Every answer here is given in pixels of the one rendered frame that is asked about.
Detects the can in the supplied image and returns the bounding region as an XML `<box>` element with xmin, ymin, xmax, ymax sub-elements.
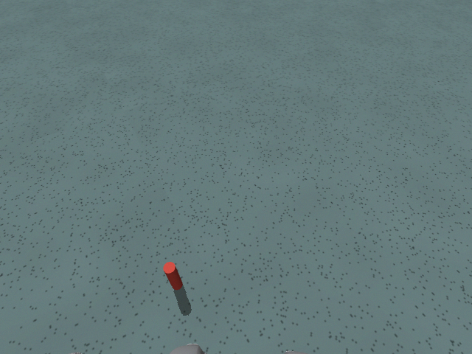
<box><xmin>163</xmin><ymin>262</ymin><xmax>183</xmax><ymax>290</ymax></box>

